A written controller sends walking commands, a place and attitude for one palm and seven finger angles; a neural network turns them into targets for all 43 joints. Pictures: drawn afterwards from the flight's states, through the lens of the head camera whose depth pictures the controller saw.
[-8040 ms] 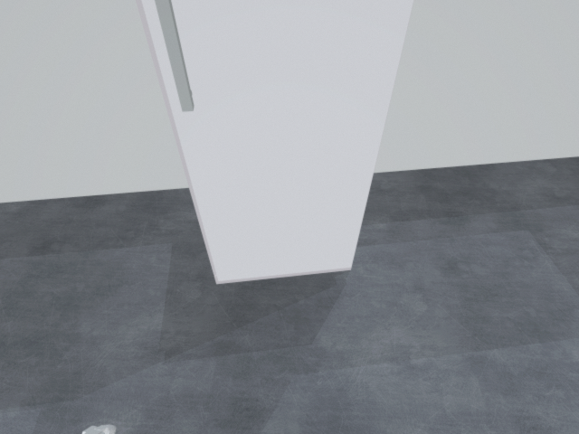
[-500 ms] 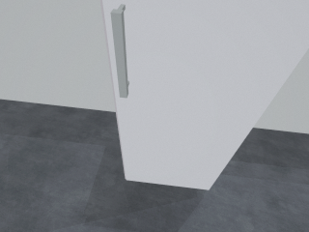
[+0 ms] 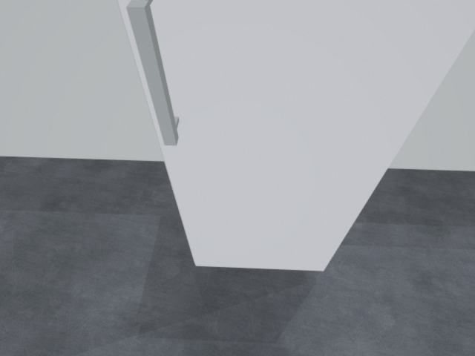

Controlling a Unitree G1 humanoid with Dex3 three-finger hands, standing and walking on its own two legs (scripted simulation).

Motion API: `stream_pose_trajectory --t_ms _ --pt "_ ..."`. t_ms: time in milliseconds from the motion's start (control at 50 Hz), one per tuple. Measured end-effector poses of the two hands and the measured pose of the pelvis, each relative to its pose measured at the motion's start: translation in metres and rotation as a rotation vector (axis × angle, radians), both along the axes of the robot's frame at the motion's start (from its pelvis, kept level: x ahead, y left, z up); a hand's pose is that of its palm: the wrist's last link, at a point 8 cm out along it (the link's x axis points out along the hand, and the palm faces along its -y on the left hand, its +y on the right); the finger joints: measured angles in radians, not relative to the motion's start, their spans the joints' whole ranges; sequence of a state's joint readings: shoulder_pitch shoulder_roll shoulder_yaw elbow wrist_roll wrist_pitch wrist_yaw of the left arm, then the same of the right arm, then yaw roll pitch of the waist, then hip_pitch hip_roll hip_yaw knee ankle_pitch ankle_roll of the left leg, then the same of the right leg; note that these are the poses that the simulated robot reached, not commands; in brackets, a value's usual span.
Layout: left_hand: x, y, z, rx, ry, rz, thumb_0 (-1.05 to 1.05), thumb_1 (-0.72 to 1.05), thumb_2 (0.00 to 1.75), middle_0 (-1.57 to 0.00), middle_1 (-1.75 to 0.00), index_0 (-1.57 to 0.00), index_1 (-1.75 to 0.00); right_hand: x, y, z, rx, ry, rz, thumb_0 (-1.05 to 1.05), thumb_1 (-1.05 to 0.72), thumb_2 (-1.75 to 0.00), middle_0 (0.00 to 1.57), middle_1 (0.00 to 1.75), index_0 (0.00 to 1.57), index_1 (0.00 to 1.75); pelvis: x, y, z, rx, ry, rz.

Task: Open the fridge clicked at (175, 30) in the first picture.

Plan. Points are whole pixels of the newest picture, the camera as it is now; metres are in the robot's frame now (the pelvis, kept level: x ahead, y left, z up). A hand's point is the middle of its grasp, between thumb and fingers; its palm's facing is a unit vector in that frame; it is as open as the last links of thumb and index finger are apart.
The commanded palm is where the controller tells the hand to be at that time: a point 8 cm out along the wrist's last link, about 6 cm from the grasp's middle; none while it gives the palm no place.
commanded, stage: come to a stop and stand still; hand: left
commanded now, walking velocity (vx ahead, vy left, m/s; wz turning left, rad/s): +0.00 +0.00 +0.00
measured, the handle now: (161, 78) +0.49 +0.15 +0.21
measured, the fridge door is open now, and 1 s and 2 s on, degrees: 0 0 0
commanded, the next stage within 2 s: look again from close up in 0.96 s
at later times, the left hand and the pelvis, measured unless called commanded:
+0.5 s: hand out of the picture -0.03 +0.18 -0.16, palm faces +0.00 -0.97 -0.22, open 7.4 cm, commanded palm none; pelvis -0.03 +0.00 +0.01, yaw -1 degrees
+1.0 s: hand out of the picture -0.01 +0.17 -0.16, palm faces +0.01 -0.98 -0.20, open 7.3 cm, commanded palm none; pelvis -0.01 +0.00 +0.01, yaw -1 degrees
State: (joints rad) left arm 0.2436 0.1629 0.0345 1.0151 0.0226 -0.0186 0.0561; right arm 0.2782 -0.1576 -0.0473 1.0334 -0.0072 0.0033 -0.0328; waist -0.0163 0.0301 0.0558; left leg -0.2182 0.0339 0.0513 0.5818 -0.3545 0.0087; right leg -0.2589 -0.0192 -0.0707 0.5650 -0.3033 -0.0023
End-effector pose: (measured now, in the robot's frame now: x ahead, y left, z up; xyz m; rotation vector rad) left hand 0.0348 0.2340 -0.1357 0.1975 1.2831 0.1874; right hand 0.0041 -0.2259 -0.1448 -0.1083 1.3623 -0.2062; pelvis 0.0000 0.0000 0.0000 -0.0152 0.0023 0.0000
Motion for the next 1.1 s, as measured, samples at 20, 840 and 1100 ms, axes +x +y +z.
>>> stream_pose_trajectory --t_ms 20,840,1100 --pt "0.001 0.000 0.000 -0.003 -0.010 -0.008 0.01 0.92 0.90 -0.20 -0.30 -0.20 -0.30 0.003 -0.003 0.000 -0.007 -0.029 0.003 0.02 -0.92 -0.89 0.20 0.30 0.20 0.30 -0.002 0.001 -0.001 0.005 -0.010 -0.002" --pt "-0.059 -0.018 0.002 -0.067 0.106 -0.001 0.01 0.91 0.90 -0.20 -0.30 -0.20 -0.30 -0.048 0.015 0.005 0.051 0.065 0.044 0.00 -0.91 -0.89 0.20 0.30 0.20 0.30 -0.020 -0.001 0.010 0.025 -0.026 -0.013" --pt "-0.038 -0.012 0.004 -0.049 0.071 -0.003 0.01 0.92 0.90 -0.20 -0.30 -0.20 -0.30 -0.012 0.003 0.007 0.020 -0.001 0.062 0.01 -0.92 -0.89 0.20 0.30 0.20 0.30 -0.011 -0.002 0.010 0.025 -0.025 -0.015"
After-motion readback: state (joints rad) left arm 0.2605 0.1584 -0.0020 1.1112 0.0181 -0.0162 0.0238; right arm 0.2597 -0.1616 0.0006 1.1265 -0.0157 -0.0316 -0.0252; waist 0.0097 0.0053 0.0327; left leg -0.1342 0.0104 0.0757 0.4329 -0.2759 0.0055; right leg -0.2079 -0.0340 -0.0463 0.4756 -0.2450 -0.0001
